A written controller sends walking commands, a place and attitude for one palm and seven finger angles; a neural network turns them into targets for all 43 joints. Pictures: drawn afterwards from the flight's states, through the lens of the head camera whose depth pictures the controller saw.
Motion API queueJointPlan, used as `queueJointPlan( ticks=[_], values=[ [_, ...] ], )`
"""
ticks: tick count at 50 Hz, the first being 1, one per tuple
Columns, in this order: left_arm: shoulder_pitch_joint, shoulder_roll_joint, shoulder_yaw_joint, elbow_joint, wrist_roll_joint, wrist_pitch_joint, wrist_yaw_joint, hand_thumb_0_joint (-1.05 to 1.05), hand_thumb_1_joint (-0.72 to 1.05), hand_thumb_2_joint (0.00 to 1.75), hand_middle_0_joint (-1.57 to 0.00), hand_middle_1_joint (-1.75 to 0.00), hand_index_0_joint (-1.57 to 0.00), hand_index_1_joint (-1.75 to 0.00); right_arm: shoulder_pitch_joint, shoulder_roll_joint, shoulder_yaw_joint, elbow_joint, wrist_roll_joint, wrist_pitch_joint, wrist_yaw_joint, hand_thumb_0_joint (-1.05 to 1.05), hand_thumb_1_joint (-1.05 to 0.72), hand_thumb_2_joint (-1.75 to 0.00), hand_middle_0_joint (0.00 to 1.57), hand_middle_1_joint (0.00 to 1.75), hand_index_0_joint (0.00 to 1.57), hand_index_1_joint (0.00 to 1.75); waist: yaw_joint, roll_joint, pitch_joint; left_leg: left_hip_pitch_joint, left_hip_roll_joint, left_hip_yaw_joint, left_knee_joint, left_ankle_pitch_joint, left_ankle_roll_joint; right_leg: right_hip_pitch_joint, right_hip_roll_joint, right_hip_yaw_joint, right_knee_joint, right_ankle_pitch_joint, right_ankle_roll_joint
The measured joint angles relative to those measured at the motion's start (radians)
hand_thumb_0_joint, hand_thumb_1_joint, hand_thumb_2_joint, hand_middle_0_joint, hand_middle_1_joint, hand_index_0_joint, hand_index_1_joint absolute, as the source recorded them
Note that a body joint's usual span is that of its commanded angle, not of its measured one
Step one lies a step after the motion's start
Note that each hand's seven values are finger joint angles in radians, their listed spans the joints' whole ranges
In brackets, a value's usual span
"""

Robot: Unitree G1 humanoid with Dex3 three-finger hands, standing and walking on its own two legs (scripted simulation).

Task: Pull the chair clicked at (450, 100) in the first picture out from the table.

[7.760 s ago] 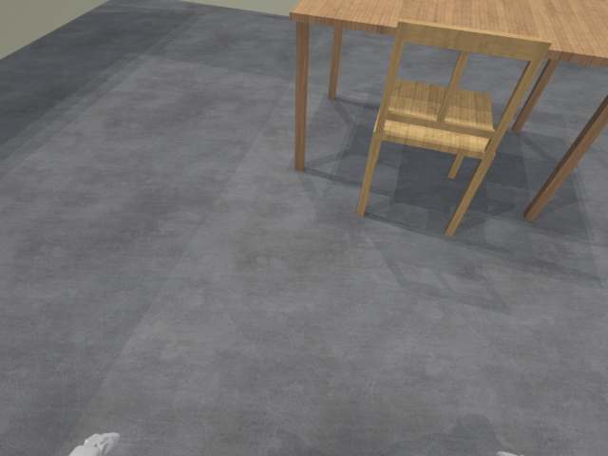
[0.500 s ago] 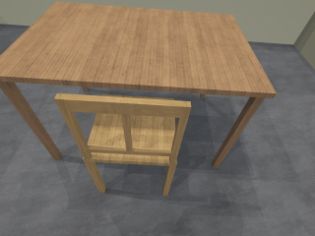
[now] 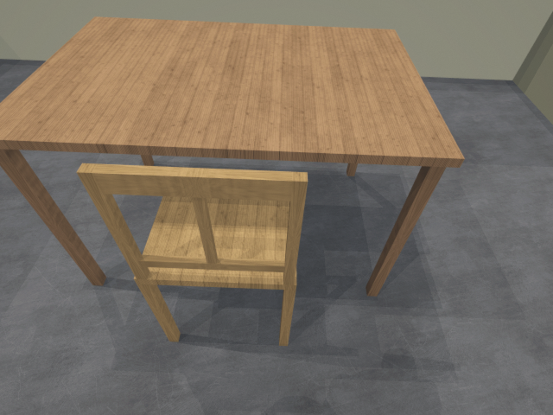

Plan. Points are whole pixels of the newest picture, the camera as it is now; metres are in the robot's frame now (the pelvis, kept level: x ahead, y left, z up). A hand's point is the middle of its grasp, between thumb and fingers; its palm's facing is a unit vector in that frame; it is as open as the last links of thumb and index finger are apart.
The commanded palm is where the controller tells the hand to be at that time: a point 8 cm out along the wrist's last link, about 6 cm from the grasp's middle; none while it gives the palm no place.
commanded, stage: come to a stop and stand still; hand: left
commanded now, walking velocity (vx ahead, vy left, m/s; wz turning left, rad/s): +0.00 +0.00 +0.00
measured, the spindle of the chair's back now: (206, 230) +0.50 +0.17 -0.11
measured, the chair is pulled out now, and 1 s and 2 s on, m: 0.00 0.00 0.00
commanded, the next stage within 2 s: look again from close up in 0.58 s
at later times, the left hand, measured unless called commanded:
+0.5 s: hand out of the picture +0.01 +0.17 -0.18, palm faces +0.05 -0.98 -0.17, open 7.3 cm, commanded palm none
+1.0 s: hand out of the picture +0.06 +0.22 -0.18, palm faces +0.01 -0.98 -0.21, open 7.3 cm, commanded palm none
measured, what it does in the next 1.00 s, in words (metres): stands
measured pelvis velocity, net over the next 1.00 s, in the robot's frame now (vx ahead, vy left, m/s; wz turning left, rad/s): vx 0.03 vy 0.04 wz -0.01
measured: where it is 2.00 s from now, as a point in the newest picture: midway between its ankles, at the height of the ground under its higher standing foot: outside the picture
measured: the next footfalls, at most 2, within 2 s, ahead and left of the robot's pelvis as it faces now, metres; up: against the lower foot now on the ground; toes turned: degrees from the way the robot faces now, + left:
none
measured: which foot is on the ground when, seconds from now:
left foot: down 0.00-1.00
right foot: down 0.00-1.00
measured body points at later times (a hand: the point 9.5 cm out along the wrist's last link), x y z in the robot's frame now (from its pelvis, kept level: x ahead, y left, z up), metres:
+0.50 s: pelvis +0.03 +0.01 +0.00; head +0.04 +0.01 +0.45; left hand +0.01 +0.22 -0.16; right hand +0.04 -0.22 -0.16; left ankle +0.06 +0.14 -0.74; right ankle -0.04 -0.09 -0.74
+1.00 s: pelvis +0.03 +0.04 -0.01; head +0.04 +0.05 +0.44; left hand +0.06 +0.27 -0.17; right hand +0.07 -0.19 -0.16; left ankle +0.06 +0.14 -0.74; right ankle -0.04 -0.09 -0.74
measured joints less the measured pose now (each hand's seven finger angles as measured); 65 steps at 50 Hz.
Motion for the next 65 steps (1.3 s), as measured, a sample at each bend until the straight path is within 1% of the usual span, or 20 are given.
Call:
queueJointPlan(
  ticks=[6,12,14,18,22,34,35,36,38,40,43,46,51,56,65],
  values=[
    [-0.007,0.002,0.004,-0.003,-0.001,-0.007,0.005,0.01,0.91,0.9,-0.2,-0.3,-0.2,-0.3,-0.021,0.021,0.004,-0.006,0.003,-0.013,-0.005,0.0,-0.91,-0.9,0.2,0.3,0.2,0.3,0.01,-0.005,0.01,0.001,-0.008,0.0,-0.009,-0.004,0.004,0.005,-0.007,-0.001,-0.014,-0.002,0.004],
    [0.001,0.013,0.007,-0.004,0.002,-0.011,0.011,0.01,0.91,0.9,-0.2,-0.3,-0.2,-0.3,-0.076,0.02,0.003,-0.027,0.005,-0.024,-0.007,0.0,-0.91,-0.9,0.2,0.3,0.2,0.3,0.021,-0.001,0.002,0.016,-0.015,0.008,-0.011,-0.018,0.009,0.021,-0.015,0.005,-0.024,-0.01,0.011],
    [0.004,0.017,0.007,-0.005,0.003,-0.012,0.013,0.01,0.91,0.9,-0.2,-0.3,-0.2,-0.3,-0.094,0.012,0.005,-0.027,-0.001,-0.021,-0.013,0.01,-0.92,-0.9,0.2,0.3,0.2,0.3,0.024,0.0,-0.002,0.022,-0.018,0.009,-0.011,-0.023,0.01,0.03,-0.019,0.005,-0.028,-0.013,0.013],
    [0.012,0.026,0.005,-0.011,0.005,-0.015,0.015,0.0,0.91,0.9,-0.19,-0.3,-0.2,-0.3,-0.114,-0.017,0.0,-0.027,0.004,-0.021,-0.011,0.02,-0.94,-0.9,0.2,0.3,0.2,0.3,0.032,-0.001,-0.008,0.035,-0.024,0.012,-0.012,-0.033,0.013,0.044,-0.025,0.007,-0.033,-0.02,0.017],
    [0.014,0.035,0.002,-0.011,0.006,-0.015,0.015,0.0,0.91,0.9,-0.19,-0.3,-0.2,-0.3,-0.135,-0.036,-0.001,-0.038,0.005,-0.024,-0.009,0.02,-0.93,-0.9,0.2,0.3,0.2,0.3,0.034,-0.008,-0.007,0.044,-0.026,0.016,-0.017,-0.037,0.014,0.054,-0.028,0.01,-0.041,-0.022,0.019],
    [0.003,0.05,-0.003,-0.008,0.007,-0.016,0.01,0.0,0.91,0.9,-0.19,-0.3,-0.2,-0.3,-0.169,-0.051,0.008,-0.047,0.006,-0.025,-0.006,0.0,-0.93,-0.9,0.2,0.3,0.2,0.3,0.04,-0.015,0.002,0.06,-0.033,0.015,-0.033,-0.042,0.015,0.077,-0.034,0.008,-0.07,-0.02,0.022],
    [0.004,0.047,-0.006,-0.01,0.013,-0.025,0.018,0.0,0.91,0.9,-0.2,-0.3,-0.2,-0.3,-0.169,-0.057,0.008,-0.054,0.007,-0.025,-0.003,0.0,-0.93,-0.9,0.2,0.3,0.2,0.3,0.043,-0.006,-0.001,0.039,-0.026,0.016,-0.007,-0.047,0.017,0.071,-0.028,0.008,-0.073,-0.018,0.023],
    [0.011,0.042,-0.008,-0.021,0.018,-0.036,0.024,0.0,0.91,0.9,-0.2,-0.3,-0.2,-0.3,-0.17,-0.064,0.007,-0.071,0.007,-0.025,0.003,0.0,-0.93,-0.9,0.2,0.3,0.2,0.3,0.043,0.006,-0.001,0.012,-0.017,0.014,0.034,-0.061,0.025,0.059,-0.019,0.01,-0.068,-0.016,0.025],
    [0.027,0.039,-0.012,-0.045,0.022,-0.051,0.028,0.01,0.91,0.9,-0.2,-0.3,-0.2,-0.3,-0.166,-0.073,0.004,-0.115,0.005,-0.031,0.011,0.0,-0.93,-0.9,0.2,0.3,0.2,0.3,0.033,0.02,0.002,-0.017,-0.005,0.012,0.088,-0.101,0.036,0.033,-0.007,0.015,-0.032,-0.029,0.025],
    [0.032,0.045,-0.013,-0.063,0.02,-0.053,0.027,0.01,0.91,0.9,-0.2,-0.3,-0.2,-0.3,-0.157,-0.073,0.004,-0.148,0.002,-0.041,0.012,0.0,-0.93,-0.9,0.2,0.3,0.2,0.3,0.021,0.014,0.005,-0.025,-0.011,0.015,0.113,-0.12,0.022,0.014,-0.015,0.017,0.019,-0.057,0.028],
    [0.022,0.057,-0.012,-0.088,0.016,-0.041,0.025,0.01,0.91,0.9,-0.2,-0.3,-0.2,-0.3,-0.147,-0.07,0.007,-0.169,0.004,-0.045,0.01,0.0,-0.92,-0.9,0.2,0.3,0.2,0.3,0.021,0.005,0.003,-0.029,-0.025,0.023,0.148,-0.136,0.036,0.005,-0.032,0.022,0.066,-0.087,0.039],
    [0.001,0.07,-0.011,-0.112,0.016,-0.025,0.024,0.01,0.91,0.9,-0.2,-0.3,-0.2,-0.3,-0.145,-0.067,0.008,-0.172,0.004,-0.036,0.007,0.0,-0.93,-0.9,0.2,0.3,0.2,0.3,0.023,0.005,0.001,-0.032,-0.033,0.026,0.165,-0.144,0.049,0.003,-0.041,0.024,0.084,-0.094,0.049],
    [-0.028,0.095,-0.008,-0.139,0.016,-0.013,0.017,0.01,0.91,0.9,-0.2,-0.3,-0.2,-0.3,-0.147,-0.067,0.01,-0.173,0.001,-0.025,0.016,0.0,-0.93,-0.9,0.2,0.3,0.2,0.3,0.028,-0.005,-0.006,-0.037,-0.05,0.034,0.145,-0.126,0.063,-0.011,-0.058,0.028,0.082,-0.085,0.058],
    [-0.029,0.117,-0.008,-0.14,0.017,-0.011,0.009,0.01,0.91,0.9,-0.2,-0.3,-0.2,-0.3,-0.145,-0.067,0.012,-0.17,0.001,-0.026,0.024,0.0,-0.93,-0.9,0.2,0.3,0.2,0.3,0.03,-0.014,-0.01,-0.037,-0.064,0.046,0.097,-0.095,0.071,-0.026,-0.073,0.038,0.061,-0.066,0.065],
    [-0.004,0.126,-0.012,-0.097,0.014,-0.015,0.009,0.01,0.91,0.9,-0.19,-0.3,-0.2,-0.3,-0.152,-0.071,0.018,-0.132,0.009,-0.039,0.022,0.0,-0.92,-0.9,0.2,0.3,0.2,0.3,0.036,-0.016,-0.002,-0.01,-0.07,0.053,0.058,-0.078,0.073,-0.003,-0.08,0.043,0.026,-0.048,0.075]
  ],
)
